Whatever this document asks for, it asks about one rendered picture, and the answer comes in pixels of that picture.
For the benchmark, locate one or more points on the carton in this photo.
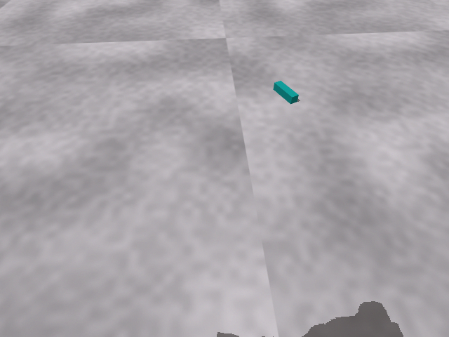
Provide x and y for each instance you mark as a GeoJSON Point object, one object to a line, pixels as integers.
{"type": "Point", "coordinates": [285, 92]}

